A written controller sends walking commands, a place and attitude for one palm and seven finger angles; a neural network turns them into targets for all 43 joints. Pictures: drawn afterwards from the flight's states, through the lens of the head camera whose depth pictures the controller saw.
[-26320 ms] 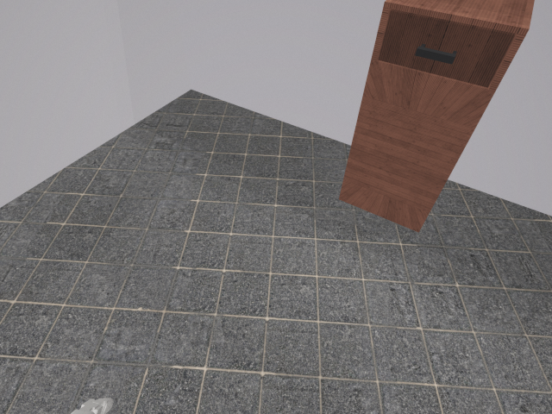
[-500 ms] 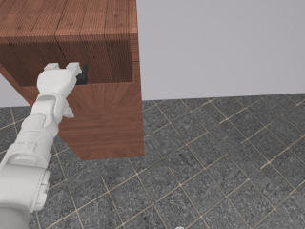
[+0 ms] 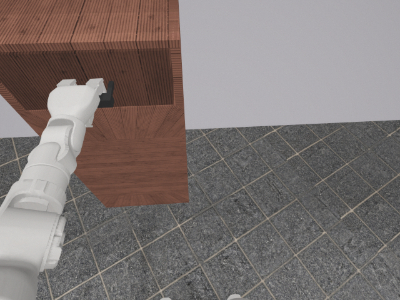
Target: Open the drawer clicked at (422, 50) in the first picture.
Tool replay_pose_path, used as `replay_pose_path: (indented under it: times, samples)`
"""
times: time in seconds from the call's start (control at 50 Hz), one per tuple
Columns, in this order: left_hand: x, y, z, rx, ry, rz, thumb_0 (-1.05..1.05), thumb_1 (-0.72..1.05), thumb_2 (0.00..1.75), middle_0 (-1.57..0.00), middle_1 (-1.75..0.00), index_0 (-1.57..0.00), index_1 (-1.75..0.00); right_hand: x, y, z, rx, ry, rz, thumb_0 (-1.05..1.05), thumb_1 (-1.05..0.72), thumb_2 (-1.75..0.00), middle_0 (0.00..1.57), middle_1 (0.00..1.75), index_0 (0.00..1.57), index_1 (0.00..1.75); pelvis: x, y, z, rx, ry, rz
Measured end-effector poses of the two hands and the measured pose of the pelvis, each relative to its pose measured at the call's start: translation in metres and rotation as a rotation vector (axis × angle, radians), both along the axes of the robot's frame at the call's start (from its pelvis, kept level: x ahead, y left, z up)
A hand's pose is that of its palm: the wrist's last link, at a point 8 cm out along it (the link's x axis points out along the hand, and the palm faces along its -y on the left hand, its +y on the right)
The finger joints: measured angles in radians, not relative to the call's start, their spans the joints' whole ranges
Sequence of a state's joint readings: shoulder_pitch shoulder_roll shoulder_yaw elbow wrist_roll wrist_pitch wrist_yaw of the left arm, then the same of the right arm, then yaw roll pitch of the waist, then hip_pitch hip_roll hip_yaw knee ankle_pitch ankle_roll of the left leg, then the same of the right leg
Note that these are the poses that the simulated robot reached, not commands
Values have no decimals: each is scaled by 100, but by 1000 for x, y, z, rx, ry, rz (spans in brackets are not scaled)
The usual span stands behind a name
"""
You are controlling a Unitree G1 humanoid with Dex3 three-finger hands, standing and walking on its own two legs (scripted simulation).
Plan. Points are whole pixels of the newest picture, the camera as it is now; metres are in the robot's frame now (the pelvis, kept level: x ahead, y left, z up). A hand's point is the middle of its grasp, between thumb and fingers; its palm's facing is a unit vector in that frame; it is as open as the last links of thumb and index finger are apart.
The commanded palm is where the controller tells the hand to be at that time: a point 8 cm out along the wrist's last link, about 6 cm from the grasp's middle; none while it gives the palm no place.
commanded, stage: pull the drawer open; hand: left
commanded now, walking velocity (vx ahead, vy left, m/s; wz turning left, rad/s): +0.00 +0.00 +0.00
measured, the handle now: (86, 93) +0.53 +0.24 +0.07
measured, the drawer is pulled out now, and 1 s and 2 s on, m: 0.00 0.02 0.09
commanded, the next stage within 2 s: none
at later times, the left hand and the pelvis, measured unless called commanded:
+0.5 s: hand (84, 127) +0.46 +0.24 +0.05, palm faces -0.03 -0.04 -1.00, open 5.8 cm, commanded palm +0.44 +0.24 +0.10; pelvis +0.03 +0.01 +0.01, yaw -1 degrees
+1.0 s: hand (84, 126) +0.46 +0.24 +0.05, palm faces -0.06 -0.03 -1.00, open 5.8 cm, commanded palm +0.42 +0.24 +0.10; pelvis +0.00 -0.01 +0.00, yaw +0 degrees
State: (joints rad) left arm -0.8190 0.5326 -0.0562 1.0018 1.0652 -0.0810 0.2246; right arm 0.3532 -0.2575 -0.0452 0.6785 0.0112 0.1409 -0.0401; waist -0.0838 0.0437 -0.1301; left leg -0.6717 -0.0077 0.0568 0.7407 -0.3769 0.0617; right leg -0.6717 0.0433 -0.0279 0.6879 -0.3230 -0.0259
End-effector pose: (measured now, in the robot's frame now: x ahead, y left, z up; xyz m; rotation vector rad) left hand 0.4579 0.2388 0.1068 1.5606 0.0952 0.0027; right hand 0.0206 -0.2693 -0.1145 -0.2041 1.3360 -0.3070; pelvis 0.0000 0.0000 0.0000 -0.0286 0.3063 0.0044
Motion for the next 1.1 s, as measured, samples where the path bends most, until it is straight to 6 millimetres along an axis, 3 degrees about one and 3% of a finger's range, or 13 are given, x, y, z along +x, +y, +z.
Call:
replay_pose_path:
  times: [0.28,0.48,0.6,0.68,0.78,1.0,1.1]
  samples:
    - [-2,0,-1,-15,-4,7,1,73,79,-30,-135,-34,-135,9,5,0,25,-11,-14,0,-91,-90,20,30,20,30,9,3,2,-1,-8,-17]
    - [-20,1,-3,-38,-32,-10,1,74,78,-26,-135,-33,-134,56,12,3,51,-84,23,1,-91,-90,20,30,20,30,25,7,7,-2,-28,-18]
    - [-18,1,-2,-16,-27,-17,0,72,81,-31,-135,-35,-134,83,12,2,35,-105,96,0,-91,-90,20,30,20,30,22,4,4,-1,-27,16]
    - [-17,1,-1,-9,-11,-9,0,70,82,-33,-135,-36,-134,89,11,1,32,-127,105,0,-91,-90,20,30,20,30,18,2,4,1,-26,19]
    - [-16,0,0,-13,4,-1,0,70,81,-34,-135,-37,-135,77,8,1,29,-125,90,0,-91,-90,20,30,20,30,12,-2,3,4,-29,16]
    - [-17,0,-1,-14,-3,2,0,72,80,-31,-135,-35,-135,15,-4,0,15,-23,3,0,-91,-90,20,30,20,30,3,-6,3,7,-27,-10]
    - [-20,0,-2,-23,-11,0,0,73,80,-29,-135,-34,-135,0,-6,2,15,1,-34,1,-91,-90,20,30,20,30,6,-4,5,7,-29,-28]
